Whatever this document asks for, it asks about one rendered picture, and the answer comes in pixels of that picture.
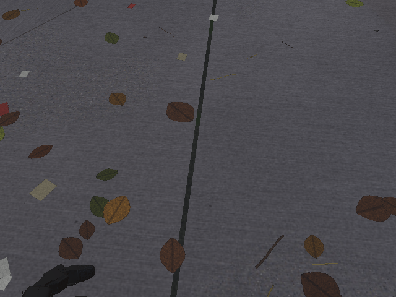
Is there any left robot hand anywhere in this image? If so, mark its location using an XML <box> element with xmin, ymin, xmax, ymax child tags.
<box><xmin>22</xmin><ymin>264</ymin><xmax>95</xmax><ymax>297</ymax></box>

